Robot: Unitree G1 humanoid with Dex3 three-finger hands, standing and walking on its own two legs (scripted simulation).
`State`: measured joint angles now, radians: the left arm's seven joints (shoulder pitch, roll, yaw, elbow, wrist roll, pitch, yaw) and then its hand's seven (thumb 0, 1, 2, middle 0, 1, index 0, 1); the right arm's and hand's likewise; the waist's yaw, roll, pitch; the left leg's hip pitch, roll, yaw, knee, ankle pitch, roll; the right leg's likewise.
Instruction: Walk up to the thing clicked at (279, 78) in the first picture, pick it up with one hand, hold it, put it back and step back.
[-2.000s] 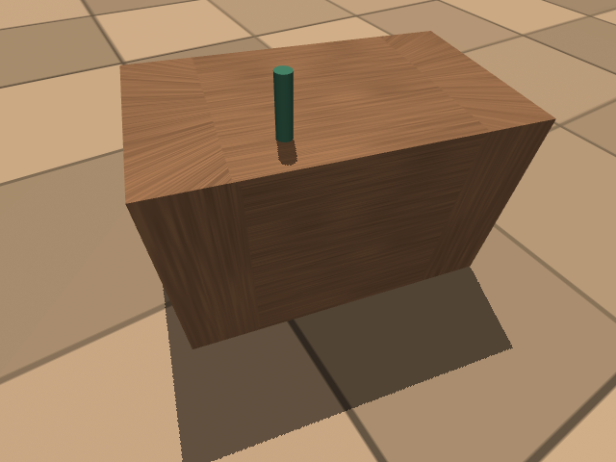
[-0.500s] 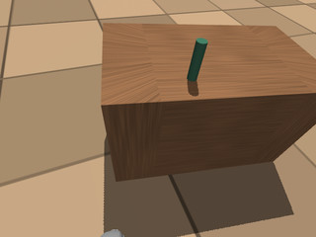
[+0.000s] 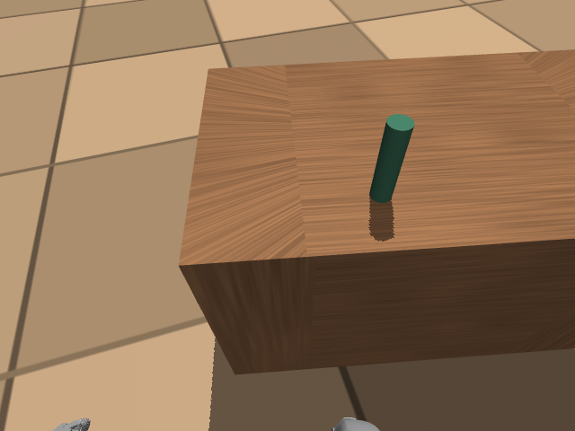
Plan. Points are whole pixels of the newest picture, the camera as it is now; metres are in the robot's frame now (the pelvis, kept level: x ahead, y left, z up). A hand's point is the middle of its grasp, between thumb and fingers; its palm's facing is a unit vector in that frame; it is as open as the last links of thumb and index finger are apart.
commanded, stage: walk up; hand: right
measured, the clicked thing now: (389, 162) +0.54 -0.19 +0.03
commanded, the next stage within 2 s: none
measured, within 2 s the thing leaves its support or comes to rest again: neither
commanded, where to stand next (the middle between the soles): +0.09 +0.01 m, yaw +2 degrees
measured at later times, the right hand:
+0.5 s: hand (459, 404) +0.18 -0.26 -0.14, palm faces -0.17 +0.90 -0.40, open 7.4 cm
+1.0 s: hand out of the picture +0.13 -0.24 -0.14, palm faces -0.12 +0.94 -0.33, open 7.4 cm
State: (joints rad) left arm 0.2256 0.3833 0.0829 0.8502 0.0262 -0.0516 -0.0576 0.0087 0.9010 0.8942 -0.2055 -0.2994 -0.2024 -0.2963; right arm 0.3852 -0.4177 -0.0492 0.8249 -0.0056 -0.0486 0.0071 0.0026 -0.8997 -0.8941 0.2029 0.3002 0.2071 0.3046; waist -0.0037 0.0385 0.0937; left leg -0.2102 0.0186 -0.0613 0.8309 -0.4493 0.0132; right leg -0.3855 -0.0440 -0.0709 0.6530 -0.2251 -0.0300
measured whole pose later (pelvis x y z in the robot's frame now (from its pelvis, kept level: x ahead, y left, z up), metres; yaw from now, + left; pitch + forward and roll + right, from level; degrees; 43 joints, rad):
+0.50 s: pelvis +0.05 -0.01 -0.01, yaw +5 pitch -2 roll +0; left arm 0.19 0.39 0.02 0.86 -0.01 0.00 0.01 0.01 0.90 0.89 -0.21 -0.30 -0.21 -0.30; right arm 0.17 -0.38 -0.03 0.84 -0.03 0.01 0.01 0.00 -0.90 -0.89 0.20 0.30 0.21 0.30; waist 0.03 -0.02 0.15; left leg -0.37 -0.03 0.01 0.72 -0.30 0.04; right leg -0.35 -0.04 -0.09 0.83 -0.52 -0.03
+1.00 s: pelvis +0.01 +0.00 +0.01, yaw +4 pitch -3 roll +0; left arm 0.21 0.41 0.01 1.00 0.02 -0.03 0.00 0.01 0.90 0.89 -0.21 -0.30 -0.20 -0.30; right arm 0.15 -0.38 -0.02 0.99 -0.03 0.03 0.04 0.00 -0.90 -0.89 0.20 0.30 0.20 0.30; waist 0.02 0.02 0.06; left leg -0.30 0.01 0.01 0.59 -0.24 0.01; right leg -0.23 -0.05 -0.02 0.58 -0.31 0.02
